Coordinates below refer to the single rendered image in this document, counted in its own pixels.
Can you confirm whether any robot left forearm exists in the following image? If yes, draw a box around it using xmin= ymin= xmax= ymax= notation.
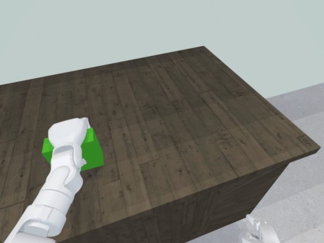
xmin=4 ymin=142 xmax=83 ymax=243

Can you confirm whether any sponge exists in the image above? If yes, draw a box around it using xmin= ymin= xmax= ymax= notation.
xmin=42 ymin=128 xmax=104 ymax=171

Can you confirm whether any robot left upper arm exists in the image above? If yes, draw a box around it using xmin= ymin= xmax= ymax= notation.
xmin=10 ymin=231 xmax=56 ymax=243

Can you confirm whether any table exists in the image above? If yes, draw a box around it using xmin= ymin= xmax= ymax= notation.
xmin=0 ymin=46 xmax=321 ymax=243

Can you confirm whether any right robot hand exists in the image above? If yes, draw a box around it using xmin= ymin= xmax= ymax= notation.
xmin=242 ymin=214 xmax=280 ymax=243

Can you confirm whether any left robot hand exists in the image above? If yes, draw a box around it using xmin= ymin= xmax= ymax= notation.
xmin=48 ymin=117 xmax=91 ymax=166

